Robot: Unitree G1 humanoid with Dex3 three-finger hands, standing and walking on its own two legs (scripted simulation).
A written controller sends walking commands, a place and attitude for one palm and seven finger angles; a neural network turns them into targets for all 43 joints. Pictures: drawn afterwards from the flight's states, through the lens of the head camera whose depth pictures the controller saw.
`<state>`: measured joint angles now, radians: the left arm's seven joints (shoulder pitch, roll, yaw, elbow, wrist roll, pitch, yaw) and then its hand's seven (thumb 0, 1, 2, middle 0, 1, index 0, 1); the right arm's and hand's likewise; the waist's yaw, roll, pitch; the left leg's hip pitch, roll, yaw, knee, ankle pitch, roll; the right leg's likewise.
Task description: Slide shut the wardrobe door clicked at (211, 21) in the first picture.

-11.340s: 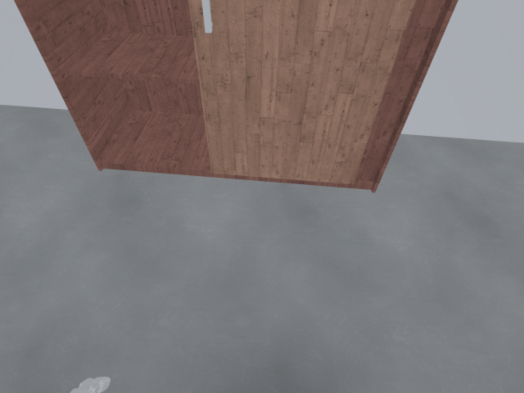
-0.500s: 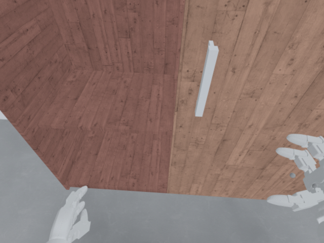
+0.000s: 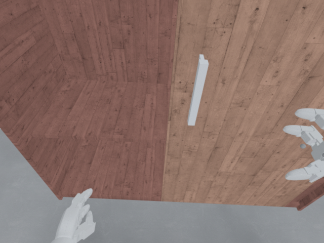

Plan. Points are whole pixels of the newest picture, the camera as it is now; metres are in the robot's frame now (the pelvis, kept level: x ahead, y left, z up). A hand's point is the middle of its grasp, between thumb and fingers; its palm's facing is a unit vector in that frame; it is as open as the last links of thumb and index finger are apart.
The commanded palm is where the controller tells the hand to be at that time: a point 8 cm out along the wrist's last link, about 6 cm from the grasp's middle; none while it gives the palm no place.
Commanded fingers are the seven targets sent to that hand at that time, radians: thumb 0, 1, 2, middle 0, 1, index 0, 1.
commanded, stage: raise the hand with hooked fingers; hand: right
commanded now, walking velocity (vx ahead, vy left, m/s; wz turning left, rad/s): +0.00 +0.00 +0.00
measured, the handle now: (195, 92) +0.49 -0.09 +0.13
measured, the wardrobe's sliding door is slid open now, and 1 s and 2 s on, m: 0.62 0.62 0.62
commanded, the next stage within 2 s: move the hooked fingers beside the handle in 0.36 s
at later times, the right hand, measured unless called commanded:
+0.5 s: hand (289, 149) +0.27 -0.25 +0.16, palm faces +0.14 +0.99 -0.04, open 14.0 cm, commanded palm +0.25 -0.29 +0.15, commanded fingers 0.00 0.50 -0.30 0.30 1.20 0.30 1.20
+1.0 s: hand (264, 130) +0.33 -0.23 +0.15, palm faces +0.11 +0.99 -0.01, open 14.0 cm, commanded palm +0.31 -0.27 +0.15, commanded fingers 0.00 0.50 -0.30 0.30 1.20 0.30 1.20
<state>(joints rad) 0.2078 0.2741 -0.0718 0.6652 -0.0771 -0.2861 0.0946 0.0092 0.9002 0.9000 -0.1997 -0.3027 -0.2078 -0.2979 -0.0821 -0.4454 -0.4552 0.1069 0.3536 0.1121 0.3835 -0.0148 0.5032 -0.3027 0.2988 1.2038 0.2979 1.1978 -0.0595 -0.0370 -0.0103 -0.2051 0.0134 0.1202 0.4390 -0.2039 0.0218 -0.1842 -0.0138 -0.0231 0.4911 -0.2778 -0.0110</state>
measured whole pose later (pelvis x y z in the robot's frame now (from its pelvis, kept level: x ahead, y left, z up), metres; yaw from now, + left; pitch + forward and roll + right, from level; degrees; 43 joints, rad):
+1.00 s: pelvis -0.01 +0.01 +0.00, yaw +1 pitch -1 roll +0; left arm 0.23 0.28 -0.04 0.69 -0.08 -0.24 0.10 0.01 0.90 0.90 -0.20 -0.30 -0.21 -0.30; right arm -0.24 -0.37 -0.37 0.25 0.28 0.11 0.25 -0.02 0.50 -0.30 0.30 1.20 0.30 1.20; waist -0.02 -0.04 -0.01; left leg -0.25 0.00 0.10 0.48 -0.21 0.04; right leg -0.22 -0.03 -0.04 0.52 -0.28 0.00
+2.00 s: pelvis +0.01 +0.00 +0.00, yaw +2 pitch +4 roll +1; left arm 0.29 0.26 -0.02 0.72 -0.05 -0.11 0.05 0.01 0.90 0.90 -0.20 -0.30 -0.20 -0.30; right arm -0.62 -0.27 -0.24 0.65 0.14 -0.01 0.04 -0.02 0.50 -0.30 0.32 1.22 0.32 1.23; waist 0.04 -0.03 -0.03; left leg -0.32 0.00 0.09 0.46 -0.21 0.03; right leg -0.28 -0.03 -0.05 0.51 -0.29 -0.01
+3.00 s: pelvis -0.04 +0.00 -0.02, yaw -2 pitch +8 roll +1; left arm 0.35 0.28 -0.03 0.78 -0.04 -0.23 0.02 0.00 0.90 0.90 -0.20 -0.30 -0.21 -0.30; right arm -0.98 -0.32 -0.15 1.11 0.16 -0.24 0.00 -0.02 0.50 -0.30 0.38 1.29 0.37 1.26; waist 0.07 -0.02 -0.03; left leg -0.53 0.01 0.10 0.60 -0.21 0.03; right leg -0.53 0.02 0.02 0.66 -0.27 -0.02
